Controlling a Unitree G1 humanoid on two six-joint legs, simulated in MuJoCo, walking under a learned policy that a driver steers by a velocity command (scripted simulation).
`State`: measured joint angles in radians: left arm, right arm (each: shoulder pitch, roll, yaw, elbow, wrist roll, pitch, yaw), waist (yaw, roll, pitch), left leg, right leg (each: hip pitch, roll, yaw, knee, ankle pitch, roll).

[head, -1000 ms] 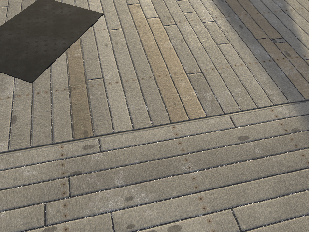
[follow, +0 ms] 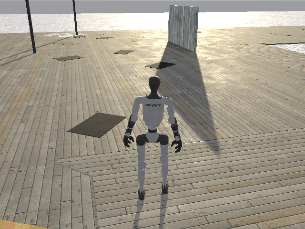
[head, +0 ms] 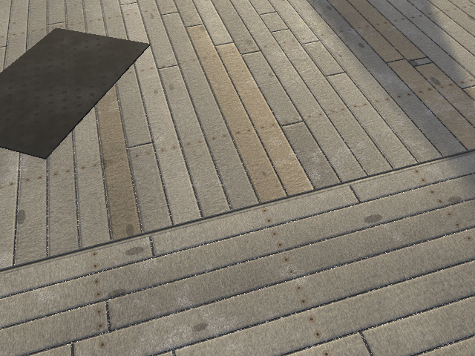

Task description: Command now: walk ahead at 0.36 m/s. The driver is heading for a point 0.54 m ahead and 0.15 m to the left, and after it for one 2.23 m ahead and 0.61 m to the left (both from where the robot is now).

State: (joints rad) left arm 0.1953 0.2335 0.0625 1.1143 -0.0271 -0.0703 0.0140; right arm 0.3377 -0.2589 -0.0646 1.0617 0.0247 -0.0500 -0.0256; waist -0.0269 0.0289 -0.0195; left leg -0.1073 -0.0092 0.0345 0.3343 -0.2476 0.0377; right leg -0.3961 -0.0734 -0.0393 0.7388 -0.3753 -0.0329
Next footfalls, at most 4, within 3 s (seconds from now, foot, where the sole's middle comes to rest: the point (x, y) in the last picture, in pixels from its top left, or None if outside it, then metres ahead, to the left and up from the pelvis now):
0.08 right None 0.09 -0.14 -0.78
0.58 left None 0.41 0.10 -0.78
1.06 right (249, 286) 0.75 0.01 -0.78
1.56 left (139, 272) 0.82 0.36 -0.78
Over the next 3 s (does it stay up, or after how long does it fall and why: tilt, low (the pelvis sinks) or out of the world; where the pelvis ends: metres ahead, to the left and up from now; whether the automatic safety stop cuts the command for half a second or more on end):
stays up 1.48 0.42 0.00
